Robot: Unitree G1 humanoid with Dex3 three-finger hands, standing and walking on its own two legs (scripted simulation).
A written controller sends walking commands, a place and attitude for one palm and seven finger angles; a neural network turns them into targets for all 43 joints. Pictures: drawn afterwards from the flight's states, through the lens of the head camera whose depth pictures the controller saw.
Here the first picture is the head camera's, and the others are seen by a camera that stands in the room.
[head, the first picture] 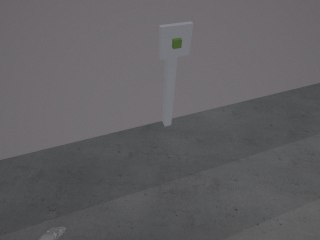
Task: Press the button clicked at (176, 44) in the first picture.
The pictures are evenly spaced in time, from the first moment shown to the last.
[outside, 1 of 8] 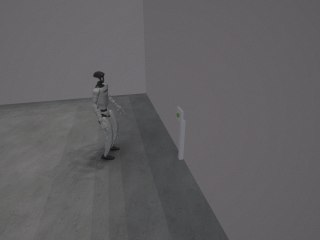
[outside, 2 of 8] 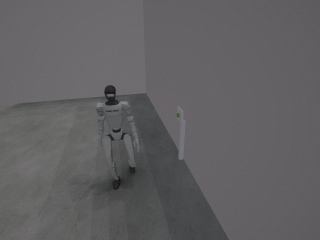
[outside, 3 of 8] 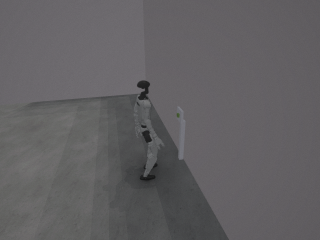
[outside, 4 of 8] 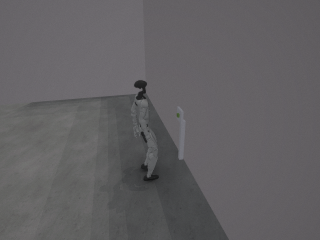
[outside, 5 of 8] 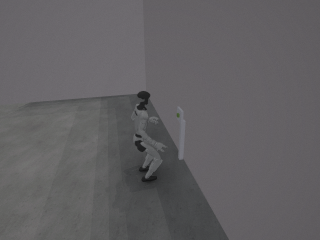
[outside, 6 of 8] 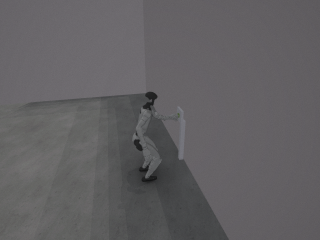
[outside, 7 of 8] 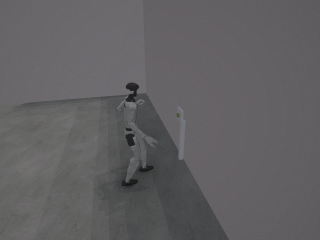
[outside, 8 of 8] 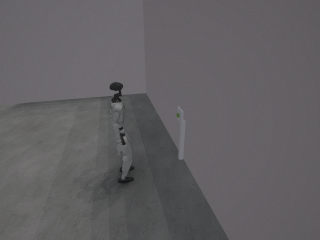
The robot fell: no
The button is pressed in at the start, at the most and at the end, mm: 0 10 0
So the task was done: yes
